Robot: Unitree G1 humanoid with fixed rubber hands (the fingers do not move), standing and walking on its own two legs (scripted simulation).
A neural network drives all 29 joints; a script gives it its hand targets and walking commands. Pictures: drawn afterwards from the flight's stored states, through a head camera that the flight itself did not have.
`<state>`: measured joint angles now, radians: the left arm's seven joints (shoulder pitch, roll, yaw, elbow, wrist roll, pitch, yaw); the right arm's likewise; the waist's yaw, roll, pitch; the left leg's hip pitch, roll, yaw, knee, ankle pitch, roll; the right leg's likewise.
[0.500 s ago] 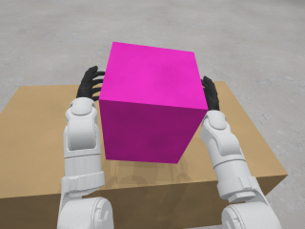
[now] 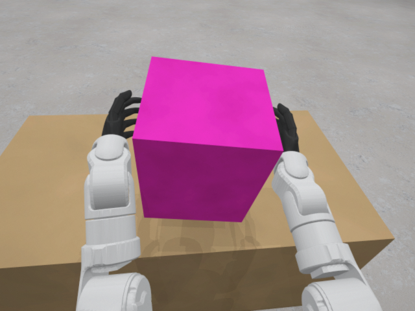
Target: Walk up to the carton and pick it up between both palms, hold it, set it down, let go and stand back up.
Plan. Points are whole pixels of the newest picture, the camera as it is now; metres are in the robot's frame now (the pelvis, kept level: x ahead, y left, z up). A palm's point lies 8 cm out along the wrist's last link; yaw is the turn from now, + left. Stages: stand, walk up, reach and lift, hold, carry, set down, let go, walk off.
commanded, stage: hold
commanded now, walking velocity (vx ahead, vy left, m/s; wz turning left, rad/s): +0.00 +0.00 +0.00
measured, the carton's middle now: (200, 147) +0.40 +0.00 +0.14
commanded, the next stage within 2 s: none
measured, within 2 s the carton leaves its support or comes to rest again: neither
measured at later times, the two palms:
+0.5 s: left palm (115, 138) +0.36 +0.15 +0.20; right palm (283, 148) +0.35 -0.15 +0.17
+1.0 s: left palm (113, 140) +0.36 +0.15 +0.19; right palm (282, 149) +0.35 -0.14 +0.17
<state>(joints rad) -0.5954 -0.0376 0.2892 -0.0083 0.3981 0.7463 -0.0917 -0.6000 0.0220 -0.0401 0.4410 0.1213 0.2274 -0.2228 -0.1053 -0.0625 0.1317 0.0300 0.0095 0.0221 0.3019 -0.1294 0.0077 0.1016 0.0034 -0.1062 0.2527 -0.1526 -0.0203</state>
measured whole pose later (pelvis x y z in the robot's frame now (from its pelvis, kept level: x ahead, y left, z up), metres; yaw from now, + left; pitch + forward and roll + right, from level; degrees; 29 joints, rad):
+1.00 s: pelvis +0.00 +0.00 +0.00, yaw +0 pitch -11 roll -1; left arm -0.60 -0.04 0.30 0.00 0.40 0.75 -0.09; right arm -0.62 0.03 -0.05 0.48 0.11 0.22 -0.21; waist -0.09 -0.07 0.14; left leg 0.02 0.01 0.03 0.30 -0.12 0.00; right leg 0.09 0.01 -0.11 0.26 -0.15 -0.03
